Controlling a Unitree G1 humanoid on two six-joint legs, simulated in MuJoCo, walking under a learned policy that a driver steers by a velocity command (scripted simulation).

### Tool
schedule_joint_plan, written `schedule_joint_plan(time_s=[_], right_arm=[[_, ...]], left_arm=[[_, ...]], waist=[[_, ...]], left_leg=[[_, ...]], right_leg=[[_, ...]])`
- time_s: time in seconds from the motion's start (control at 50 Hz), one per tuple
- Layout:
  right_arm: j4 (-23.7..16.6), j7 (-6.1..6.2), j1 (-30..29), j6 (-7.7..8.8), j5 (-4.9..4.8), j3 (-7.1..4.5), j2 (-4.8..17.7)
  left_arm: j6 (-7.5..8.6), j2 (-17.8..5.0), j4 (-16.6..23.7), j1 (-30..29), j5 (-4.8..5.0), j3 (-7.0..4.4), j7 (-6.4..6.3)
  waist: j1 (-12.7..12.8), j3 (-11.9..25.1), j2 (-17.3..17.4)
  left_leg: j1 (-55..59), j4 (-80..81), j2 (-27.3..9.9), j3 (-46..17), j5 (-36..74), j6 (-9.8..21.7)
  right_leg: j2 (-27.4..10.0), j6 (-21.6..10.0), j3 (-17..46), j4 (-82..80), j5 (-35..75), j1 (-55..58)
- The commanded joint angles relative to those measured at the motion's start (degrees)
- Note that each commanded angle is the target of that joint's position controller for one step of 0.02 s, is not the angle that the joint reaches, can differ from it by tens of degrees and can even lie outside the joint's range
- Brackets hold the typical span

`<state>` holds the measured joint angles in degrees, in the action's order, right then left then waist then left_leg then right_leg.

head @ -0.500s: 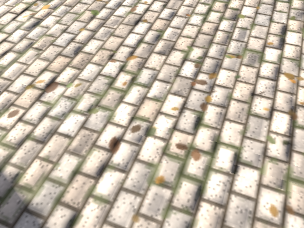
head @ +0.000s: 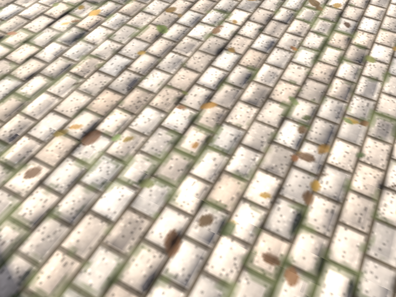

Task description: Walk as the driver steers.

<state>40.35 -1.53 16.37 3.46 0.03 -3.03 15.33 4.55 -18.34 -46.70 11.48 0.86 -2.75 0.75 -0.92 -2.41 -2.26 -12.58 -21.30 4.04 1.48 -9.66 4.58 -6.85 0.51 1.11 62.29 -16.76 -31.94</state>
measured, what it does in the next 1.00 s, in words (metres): walks ahead, turning right: right foot, then left foot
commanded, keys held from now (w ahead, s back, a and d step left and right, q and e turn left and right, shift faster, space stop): w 0.06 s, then w+e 0.64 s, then e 0.30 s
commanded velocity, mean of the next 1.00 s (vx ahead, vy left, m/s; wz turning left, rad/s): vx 0.43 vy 0.00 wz -0.40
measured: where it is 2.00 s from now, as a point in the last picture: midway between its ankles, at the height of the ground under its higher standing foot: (233, 262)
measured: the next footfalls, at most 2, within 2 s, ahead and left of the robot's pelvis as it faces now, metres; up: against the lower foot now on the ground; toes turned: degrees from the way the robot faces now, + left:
right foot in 0.32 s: +0.36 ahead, -0.16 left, +0.00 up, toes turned -7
left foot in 0.80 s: +0.67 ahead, -0.02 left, +0.00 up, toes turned -26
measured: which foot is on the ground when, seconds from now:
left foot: down 0.00-0.34, up 0.36-0.78, down 0.80-1.00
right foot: up 0.00-0.30, down 0.32-0.82, up 0.84-1.00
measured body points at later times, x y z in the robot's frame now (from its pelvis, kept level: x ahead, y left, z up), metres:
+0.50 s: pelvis +0.29 -0.08 -0.01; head +0.32 -0.09 +0.44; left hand +0.44 +0.18 -0.11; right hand +0.37 -0.37 -0.12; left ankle +0.26 +0.09 -0.66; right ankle +0.32 -0.15 -0.74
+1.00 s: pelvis +0.53 -0.07 -0.01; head +0.58 -0.08 +0.44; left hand +0.77 +0.14 -0.12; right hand +0.56 -0.38 -0.10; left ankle +0.64 +0.00 -0.74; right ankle +0.45 -0.18 -0.66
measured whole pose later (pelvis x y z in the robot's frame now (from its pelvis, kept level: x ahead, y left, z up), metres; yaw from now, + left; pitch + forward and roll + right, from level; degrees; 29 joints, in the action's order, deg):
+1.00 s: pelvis +0.53 -0.07 -0.01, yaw -29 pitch +1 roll +0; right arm 40.5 0.2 6.6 2.9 1.4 -2.3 14.4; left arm -2.7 -19.4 -38.2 14.8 1.2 -4.7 -1.9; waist 0.7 -3.8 -2.3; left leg -18.9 -25.5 -0.2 3.0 -8.1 1.1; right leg -0.5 4.4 2.8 65.4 -26.4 -30.8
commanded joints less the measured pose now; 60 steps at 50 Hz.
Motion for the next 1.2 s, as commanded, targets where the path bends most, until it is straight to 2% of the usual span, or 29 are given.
schedule_joint_plan(time_s=[0.02, 0.06, 0.12, 0.22, 0.28, 0.3, 0.32, 0.34, 0.36, 0.38, 0.4, 0.42, 0.44, 0.48, 0.52, 0.62, 0.7, 0.74, 0.78, 0.8, 0.82, 0.84, 0.86, 0.88, 0.9, 0.94, 0.98, 1.06, 1.2], right_arm=[[-2.73, 0.62, -1.9, 1.94, -0.01, -2.2, 8.3], [-1.53, 1.08, -0.78, 1.77, -0.07, -2.19, 8.58], [0.18, 1.48, 0.77, 1.72, 0.06, -2.34, 9.69], [4.05, 1.68, 4.36, 1.1, -0.33, -2.86, 10.48], [4.47, 2.32, 3.04, 0.01, -0.45, -3.28, 11.59], [4.24, 2.66, 2.31, -0.47, -0.31, -3.4, 12.2], [3.75, 3.14, 1.52, -1.11, -0.17, -3.15, 11.88], [2.38, 3.82, 2.81, -1.07, 0.72, -2.34, 10.55], [0.76, 2.49, 10.1, 0.4, 1.86, 0.2, 2.88], [1.29, 1.66, 5.22, 2.35, 0.27, -0.39, 7.01], [-0.87, 1.05, -0.62, 3.7, -1.82, -1.09, 9.84], [-1.79, 1.27, -3.89, 4.46, -1.58, -0.77, 9.34], [-2.1, 1.63, -5.18, 4.7, -0.28, -1.01, 9.33], [-2.2, 1.83, -3.74, 3.79, 0.76, -1.39, 8.99], [-2.18, 1.92, -2.95, 2.73, 0.95, -1.11, 7.46], [-4.63, 1.75, -12.92, 2.51, 0.77, 0.11, 4.49], [-5.97, 0.93, -17.79, 3.3, -0.38, -0.32, 5.93], [-5.92, 0.74, -17.06, 3.75, 0.05, -1.15, 7.67], [-4.54, 0.95, -11.61, 4.3, 0.6, -1.98, 8.77], [-4.14, 1.32, -6.83, 4.51, 1.54, -2.53, 10.7], [-4.18, 1.81, -1.54, 3.97, 2.45, -3.25, 14.56], [-2.41, 1.34, 1.32, 2.47, 1.24, -3.62, 14.76], [-4.13, 1.37, -1.65, 1.69, 0.54, -2.49, 9.93], [-4.83, 1.67, -4.28, 0.96, 0.6, -1.67, 7.29], [-4.8, 1.74, -7.18, 0.34, 0.86, -1.15, 6.4], [-3.84, 1.85, -10.07, -0.16, 1.36, -1.18, 6.75], [-2.81, 2.03, -10.87, -0.12, 1.58, -1.71, 7.74], [-1.54, 2.66, -11.82, -0.93, 0.64, -2.54, 9.61], [1.79, 1.45, -10.91, -2.37, -1.43, -2.84, 12.03]], left_arm=[[-0.55, -3.05, 2.93, 0.73, -0.76, -0.74, -0.29], [-0.35, -2.38, 3.8, -2.83, -0.92, -0.45, -0.04], [0.15, -1.19, 4.53, -7.58, -0.09, 0.26, 0.94], [0.2, -2.0, 7.56, -13.36, 0.49, 0.3, 2.42], [0.19, -3.3, 8.29, -11.15, 0.02, -0.31, 3.22], [0.0, -4.74, 7.58, -7.12, -0.13, -1.15, 3.13], [-0.19, -7.09, 5.59, 0.8, -0.16, -2.67, 2.77], [-0.57, -11.36, 4.2, 9.76, 0.0, -4.27, 2.05], [-0.53, -16.17, 4.08, 12.01, 0.75, -5.28, 2.02], [-0.48, -10.54, 4.37, 13.4, 0.97, -3.83, 1.96], [-0.34, -8.82, 4.96, 10.54, 0.35, -3.28, 1.65], [-0.28, -8.13, 5.85, 7.25, 0.08, -3.09, 1.39], [-0.29, -6.96, 6.61, 4.34, -0.14, -2.74, 1.2], [-0.33, -5.35, 8.02, 1.83, -0.84, -2.19, 0.78], [-0.35, -5.95, 8.29, 2.04, -0.4, -2.46, 0.22], [-1.1, -8.13, 7.47, 5.36, 0.33, -3.3, -1.38], [-1.99, -7.92, 6.32, 9.05, 0.84, -3.43, -1.75], [-2.72, -7.75, 6.29, 9.11, 0.58, -3.59, -2.12], [-3.42, -6.66, 7.44, 6.94, 0.43, -3.46, -2.38], [-3.34, -4.25, 8.66, 6.43, 0.0, -2.7, -2.31], [-3.18, -0.69, 9.67, 11.46, -1.13, -1.62, -2.33], [-2.99, -2.17, 10.33, 18.75, 0.13, -1.28, -2.12], [-3.6, -7.24, 8.6, 17.44, 0.77, -2.63, -2.31], [-4.47, -9.0, 9.59, 11.2, 0.71, -3.3, -2.47], [-5.45, -8.67, 10.2, 8.4, 0.42, -3.56, -2.73], [-6.91, -6.22, 11.06, 8.1, 0.34, -3.47, -2.82], [-7.36, -3.67, 11.86, 7.96, 0.4, -2.88, -2.83], [-7.5, -3.25, 13.8, 4.21, -0.16, -2.57, -2.06], [-7.68, -3.38, 15.81, -0.43, -0.62, -2.37, -0.57]], waist=[[1.6, 2.06, 4.82], [0.49, 0.72, 4.74], [-1.69, -0.72, 5.26], [-3.58, -2.75, 4.47], [-1.43, -0.18, 6.14], [0.8, 3.08, 7.13], [4.98, 7.8, 6.25], [8.1, 14.11, 1.15], [3.2, 20.74, -13.27], [7.07, 23.95, -7.65], [7.61, 15.63, -5.31], [6.24, 10.86, 0.25], [4.23, 7.07, 2.11], [1.09, 5.78, -0.18], [0.2, 4.71, -0.6], [3.53, 2.18, -1.67], [5.18, 2.31, -2.59], [4.03, 2.36, -3.71], [0.6, 4.9, -4.64], [-1.62, 10.37, -2.65], [-0.89, 18.67, 9.52], [1.09, 25.25, 23.37], [0.2, 20.19, 14.3], [-1.0, 14.25, 9.51], [-0.23, 10.31, 6.87], [1.91, 5.71, 9.16], [2.23, 5.74, 11.09], [1.49, 8.78, 8.79], [0.83, 6.67, 9.03]], left_leg=[[3.43, 13.02, -16.08, -12.93, 14.04, 11.15], [3.72, 13.59, -14.52, -9.71, 13.69, 9.75], [3.94, 14.63, -13.67, -4.71, 10.91, 7.58], [14.39, 12.26, -17.98, -2.09, 12.23, 5.97], [19.38, 5.01, -18.81, 0.19, 30.62, 3.78], [19.81, -1.16, -18.04, 1.51, 41.59, 2.7], [17.14, -12.4, -15.61, 4.28, 47.44, 0.84], [4.7, -29.07, -13.35, 5.49, 34.57, -1.52], [-21.25, -50.06, -1.14, 2.42, -13.39, -6.0], [-28.68, -56.17, -0.91, -7.72, -22.01, -5.2], [-32.7, -56.01, -3.9, -8.43, -17.57, -3.94], [-31.64, -52.28, -6.26, -7.66, -13.39, -3.35], [-29.32, -47.32, -7.84, -7.29, -10.99, -3.75], [-23.18, -42.27, -9.17, -7.5, -8.9, -4.75], [-21.98, -37.34, -9.18, -6.15, -8.01, -6.49], [-17.21, -16.77, -6.01, -4.74, 10.4, -8.95], [-13.4, -8.79, -3.85, -6.16, 13.72, -8.56], [-12.24, -5.78, -3.0, -6.92, 10.15, -7.17], [-4.77, -1.67, -3.16, -5.7, 12.03, -4.67], [5.86, -2.38, -8.51, -8.8, 18.13, -1.85], [23.31, -6.86, -22.05, -21.75, 36.27, 3.93], [31.82, -4.88, -32.04, -40.28, 31.12, 12.32], [26.3, -2.92, -29.27, -36.95, 22.59, 10.63], [20.07, -2.26, -25.96, -27.6, 21.04, 8.11], [13.38, -1.21, -23.01, -21.4, 23.02, 7.21], [2.63, 2.22, -18.84, -13.25, 22.88, 6.49], [1.08, 4.49, -18.61, -9.34, 25.16, 8.1], [3.68, 5.54, -21.11, -5.22, 24.82, 9.4], [4.64, 1.7, -21.02, -3.19, 16.45, 7.25]], right_leg=[[-2.22, 1.69, 1.86, -5.62, 7.16, -5.53], [-1.64, 2.03, 1.52, -13.28, 14.58, -6.16], [0.37, 1.22, -0.33, -23.54, 23.97, -3.23], [2.3, -2.11, 0.73, -29.73, 20.92, -6.7], [5.15, -4.87, -2.22, -30.5, 12.79, -2.75], [7.43, -5.99, -4.34, -30.24, 10.71, 3.26], [10.13, -7.56, -5.89, -31.83, 11.89, 14.12], [3.67, -10.9, 5.03, -31.06, 14.8, 31.21], [-10.31, -22.63, 36.5, -36.03, 2.77, 52.34], [-11.36, -22.34, 46.05, -44.11, -5.5, 55.86], [-9.91, -19.54, 38.1, -45.41, -3.58, 50.03], [-7.69, -17.97, 32.1, -45.71, 1.29, 42.12], [-6.13, -17.56, 27.69, -46.42, 8.28, 34.51], [-3.32, -17.4, 23.14, -48.51, 16.14, 26.88], [-2.44, -17.81, 19.9, -49.68, 20.01, 22.24], [2.36, -13.85, 13.94, -49.74, 15.84, 15.34], [1.07, -12.28, 18.4, -46.32, 10.27, 18.26], [0.77, -10.67, 21.31, -40.86, 15.55, 22.3], [3.13, -7.68, 21.68, -32.91, 21.18, 23.22], [6.18, -5.29, 19.21, -23.47, 19.0, 19.97], [12.22, -1.7, 12.7, -6.73, -6.41, 8.12], [13.62, 0.36, 8.96, 6.83, -24.91, -4.11], [9.46, 1.89, 10.25, 12.44, -20.51, -7.18], [8.06, 2.86, 7.64, 13.53, -16.36, -8.3], [6.44, 3.73, 6.19, 12.2, -13.92, -7.19], [4.47, 4.05, 3.76, 7.34, -10.59, -2.01], [4.32, 4.51, 1.82, 2.65, -8.26, -0.23], [2.54, 3.98, 1.31, -7.04, -0.75, 2.36], [5.34, 0.24, -1.74, -27.16, 1.57, 12.38]])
